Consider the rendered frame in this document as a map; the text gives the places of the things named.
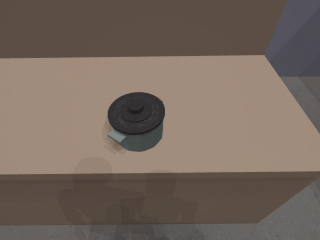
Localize table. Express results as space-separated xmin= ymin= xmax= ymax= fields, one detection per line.
xmin=0 ymin=0 xmax=320 ymax=226

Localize lid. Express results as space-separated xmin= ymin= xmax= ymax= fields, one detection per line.
xmin=107 ymin=92 xmax=165 ymax=135

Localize pot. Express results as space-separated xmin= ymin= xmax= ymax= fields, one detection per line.
xmin=107 ymin=99 xmax=163 ymax=152

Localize knob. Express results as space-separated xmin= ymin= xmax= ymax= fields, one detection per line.
xmin=128 ymin=100 xmax=144 ymax=114

